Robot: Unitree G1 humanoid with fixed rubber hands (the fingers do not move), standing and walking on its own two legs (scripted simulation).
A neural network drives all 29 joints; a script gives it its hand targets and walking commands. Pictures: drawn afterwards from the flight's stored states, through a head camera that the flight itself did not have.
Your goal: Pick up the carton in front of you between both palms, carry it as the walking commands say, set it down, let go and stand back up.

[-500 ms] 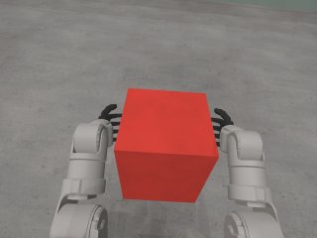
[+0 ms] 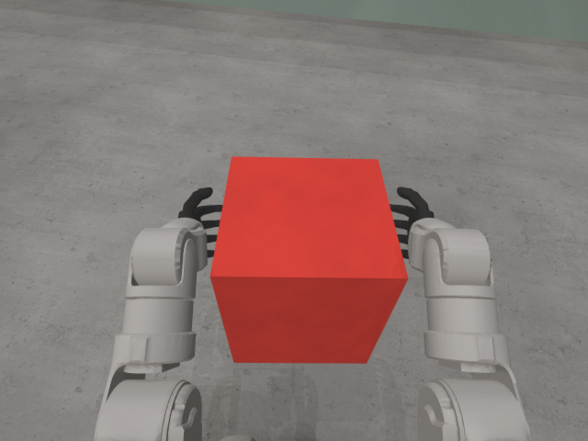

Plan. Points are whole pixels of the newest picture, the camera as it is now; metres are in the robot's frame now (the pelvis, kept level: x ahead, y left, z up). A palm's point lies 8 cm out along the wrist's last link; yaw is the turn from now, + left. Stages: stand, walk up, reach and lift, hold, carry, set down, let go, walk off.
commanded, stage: carry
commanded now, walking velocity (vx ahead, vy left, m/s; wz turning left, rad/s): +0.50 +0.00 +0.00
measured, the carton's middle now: (302, 265) +0.36 +0.01 +0.01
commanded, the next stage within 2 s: none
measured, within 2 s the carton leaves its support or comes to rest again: neither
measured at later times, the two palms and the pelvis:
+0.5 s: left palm (213, 122) +0.59 +0.18 +0.10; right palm (386, 136) +0.57 -0.12 +0.10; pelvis +0.22 +0.05 +0.00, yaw -3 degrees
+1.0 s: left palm (227, 106) +0.61 +0.16 +0.12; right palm (401, 118) +0.59 -0.14 +0.12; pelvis +0.26 +0.03 -0.01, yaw -3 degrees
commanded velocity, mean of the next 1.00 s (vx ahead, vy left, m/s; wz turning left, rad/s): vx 0.00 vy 0.00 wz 0.00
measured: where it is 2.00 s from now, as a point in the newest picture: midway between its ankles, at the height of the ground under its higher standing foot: (288, 438)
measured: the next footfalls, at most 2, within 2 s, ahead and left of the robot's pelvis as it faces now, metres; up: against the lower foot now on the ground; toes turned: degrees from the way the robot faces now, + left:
left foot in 0.28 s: +0.32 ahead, +0.12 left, +0.00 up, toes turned -15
right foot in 0.46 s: +0.23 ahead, -0.07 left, +0.00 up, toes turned -5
